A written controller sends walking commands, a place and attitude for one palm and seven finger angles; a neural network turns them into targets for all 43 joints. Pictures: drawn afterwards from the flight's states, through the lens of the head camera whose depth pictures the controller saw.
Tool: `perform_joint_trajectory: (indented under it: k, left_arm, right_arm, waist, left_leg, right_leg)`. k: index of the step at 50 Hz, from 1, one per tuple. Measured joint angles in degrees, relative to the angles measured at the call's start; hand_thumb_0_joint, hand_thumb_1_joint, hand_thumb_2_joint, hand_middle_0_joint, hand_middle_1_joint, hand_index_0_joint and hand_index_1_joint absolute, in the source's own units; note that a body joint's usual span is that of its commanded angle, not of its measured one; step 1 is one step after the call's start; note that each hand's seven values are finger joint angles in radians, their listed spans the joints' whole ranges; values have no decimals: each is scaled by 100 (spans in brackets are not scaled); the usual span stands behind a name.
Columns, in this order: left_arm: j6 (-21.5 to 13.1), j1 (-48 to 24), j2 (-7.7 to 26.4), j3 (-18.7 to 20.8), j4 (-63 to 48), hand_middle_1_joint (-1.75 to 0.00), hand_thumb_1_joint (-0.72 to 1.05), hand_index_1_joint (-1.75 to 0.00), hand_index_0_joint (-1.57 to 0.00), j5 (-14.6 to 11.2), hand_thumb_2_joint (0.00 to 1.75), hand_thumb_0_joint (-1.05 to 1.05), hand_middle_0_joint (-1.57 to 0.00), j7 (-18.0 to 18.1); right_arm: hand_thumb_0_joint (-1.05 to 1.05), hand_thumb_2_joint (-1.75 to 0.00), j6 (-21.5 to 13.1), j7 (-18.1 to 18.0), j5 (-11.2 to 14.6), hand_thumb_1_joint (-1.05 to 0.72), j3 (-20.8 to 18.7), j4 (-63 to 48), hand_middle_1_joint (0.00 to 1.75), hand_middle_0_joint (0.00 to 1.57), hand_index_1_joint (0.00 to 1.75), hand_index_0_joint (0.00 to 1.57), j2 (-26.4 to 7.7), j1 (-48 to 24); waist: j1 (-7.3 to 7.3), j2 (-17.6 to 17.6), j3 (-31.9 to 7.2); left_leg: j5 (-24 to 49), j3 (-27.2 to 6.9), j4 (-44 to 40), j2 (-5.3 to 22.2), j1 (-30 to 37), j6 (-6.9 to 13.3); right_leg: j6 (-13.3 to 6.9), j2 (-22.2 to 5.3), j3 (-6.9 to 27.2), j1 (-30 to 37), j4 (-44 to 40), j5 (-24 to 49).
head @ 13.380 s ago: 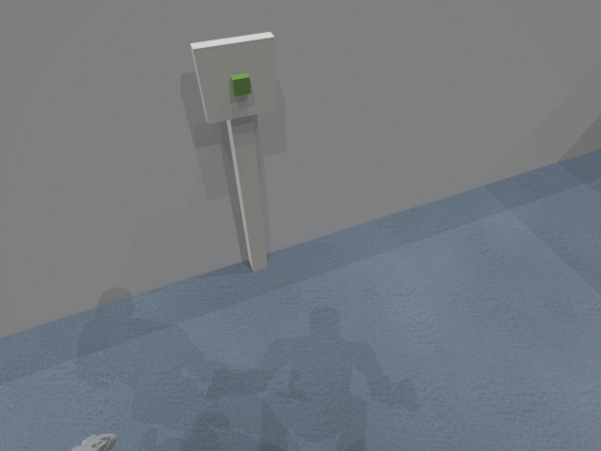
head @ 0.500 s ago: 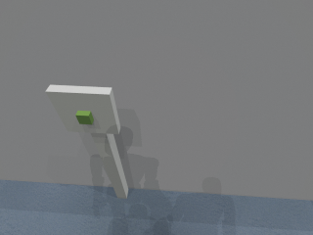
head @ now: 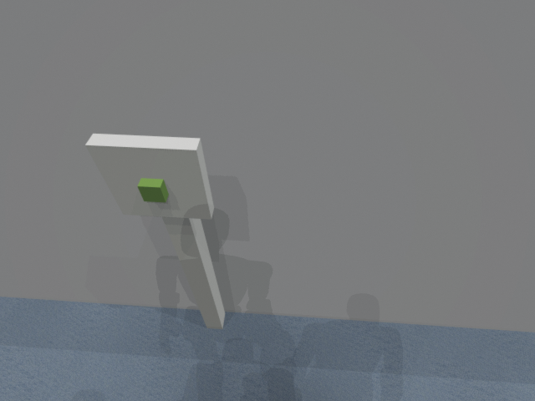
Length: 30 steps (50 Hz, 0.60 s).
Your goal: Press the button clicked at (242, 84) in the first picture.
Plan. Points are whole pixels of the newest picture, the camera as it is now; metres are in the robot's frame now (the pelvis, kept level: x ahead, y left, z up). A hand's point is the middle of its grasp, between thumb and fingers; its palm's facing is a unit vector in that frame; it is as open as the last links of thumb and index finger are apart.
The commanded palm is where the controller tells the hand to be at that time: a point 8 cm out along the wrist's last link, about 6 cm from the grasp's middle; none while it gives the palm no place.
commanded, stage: come to a stop and stand still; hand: left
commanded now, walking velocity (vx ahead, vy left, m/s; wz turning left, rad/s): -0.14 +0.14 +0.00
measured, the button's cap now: (154, 189) +0.44 +0.23 +0.05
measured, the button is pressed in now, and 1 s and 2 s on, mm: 0 0 0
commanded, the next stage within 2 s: look again from close up in 0.96 s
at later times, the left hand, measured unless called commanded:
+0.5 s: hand out of the picture -0.02 +0.19 -0.17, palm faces +0.00 -0.98 -0.20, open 7.4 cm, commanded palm none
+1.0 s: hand out of the picture -0.01 +0.19 -0.17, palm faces +0.03 -0.98 -0.19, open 7.4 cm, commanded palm none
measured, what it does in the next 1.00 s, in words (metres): stands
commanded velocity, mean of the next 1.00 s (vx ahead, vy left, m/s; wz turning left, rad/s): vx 0.01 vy -0.02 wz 0.00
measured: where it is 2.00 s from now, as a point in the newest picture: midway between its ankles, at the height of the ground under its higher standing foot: outside the picture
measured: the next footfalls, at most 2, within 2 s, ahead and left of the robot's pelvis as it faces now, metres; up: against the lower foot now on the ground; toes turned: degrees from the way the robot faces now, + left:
none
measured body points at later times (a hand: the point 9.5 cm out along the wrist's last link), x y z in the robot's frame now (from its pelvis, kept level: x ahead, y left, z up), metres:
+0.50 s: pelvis -0.01 +0.02 +0.00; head +0.00 +0.01 +0.45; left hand -0.02 +0.24 -0.16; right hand +0.00 -0.20 -0.16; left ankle -0.02 +0.13 -0.74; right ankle +0.03 -0.09 -0.74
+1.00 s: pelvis -0.02 +0.01 +0.00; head -0.03 +0.02 +0.45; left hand -0.01 +0.24 -0.16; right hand -0.03 -0.21 -0.15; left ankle -0.02 +0.13 -0.74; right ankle +0.03 -0.09 -0.74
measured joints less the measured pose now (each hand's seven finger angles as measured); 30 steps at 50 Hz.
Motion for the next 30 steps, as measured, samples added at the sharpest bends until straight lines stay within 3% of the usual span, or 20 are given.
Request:
perform_joint_trajectory:
  k: [6, 11, 14, 20, 23, 30]
  left_arm:
    - [160, -181, 126, 126, -187, -30, 90, -30, -20, 24, 90, 0, -20, -1]
    - [140, -177, 187, 85, -243, -30, 90, -30, -20, 41, 90, 0, -19, -38]
    - [35, -131, 148, 18, -146, -30, 91, -30, -20, 32, 90, 0, -19, -66]
    - [-29, 111, 30, -99, 72, -30, 92, -30, -20, 4, 90, 0, -19, -61]
    - [-131, 211, -53, -212, 175, -30, 92, -30, -20, -5, 90, 0, -19, 37]
    - [-68, 385, -102, -280, 278, -30, 91, -30, -20, -31, 90, 0, -20, -9]
  right_arm:
    - [0, -89, 18, 34, -34, -91, -96, -172, 30, 20, 30, 20, -36, -98]
    - [0, -89, -80, 1, -56, -91, -50, -161, 30, 20, 30, 20, 12, -41]
    - [0, -89, -150, -2, -45, -91, -11, -51, 30, 20, 30, 20, 24, -123]
    - [1, -89, -176, -5, -27, -92, 26, 78, 30, 20, 30, 20, -1, -213]
    - [1, -89, -128, 51, 13, -92, 70, -11, 30, 20, 30, 20, -107, -294]
    - [0, -89, -136, 44, 7, -92, 91, -170, 30, 20, 30, 20, -186, -248]
  waist:
    - [13, -230, 22]
    - [0, -275, -96]
    - [32, -225, -83]
    - [2, -80, -105]
    - [-9, 22, -31]
    - [-63, 58, -151]
  left_leg:
    - [52, 111, 94, -208, -169, 159]
    - [196, 127, -123, -301, -145, 261]
    - [216, 151, -199, -282, -39, 249]
    - [263, 128, -385, -169, 149, 189]
    - [128, 122, -79, -74, -17, 151]
    - [25, 49, 71, -105, 44, 157]
  right_leg:
    - [129, -209, 130, -267, 275, -50]
    - [169, -222, 302, -185, 401, -499]
    - [249, -189, 351, 21, 85, -25]
    - [232, -70, 314, 274, -236, 23]
    - [215, 9, 300, 201, -150, 12]
    - [205, -33, 234, 267, 55, -155]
